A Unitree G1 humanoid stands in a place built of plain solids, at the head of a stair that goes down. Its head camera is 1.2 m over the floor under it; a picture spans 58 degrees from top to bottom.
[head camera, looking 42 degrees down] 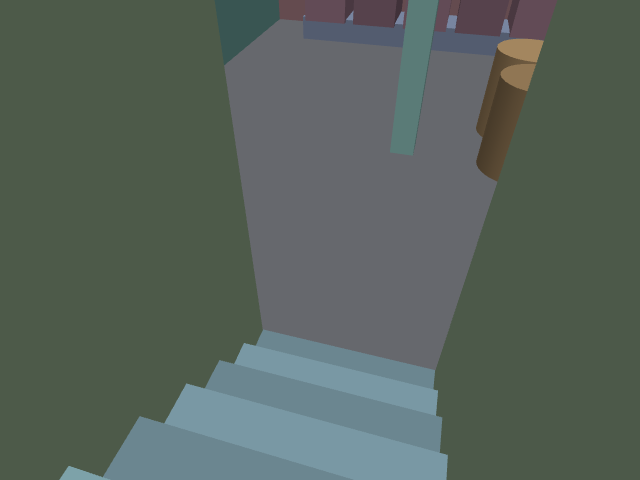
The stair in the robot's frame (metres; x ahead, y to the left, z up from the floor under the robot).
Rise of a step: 0.19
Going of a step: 0.23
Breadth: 1.02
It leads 16 degrees to the right of straight ahead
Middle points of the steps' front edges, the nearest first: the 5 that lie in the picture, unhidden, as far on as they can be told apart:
0.54 0.10 -0.19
0.77 0.04 -0.38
0.99 -0.02 -0.57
1.22 -0.09 -0.76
1.44 -0.15 -0.95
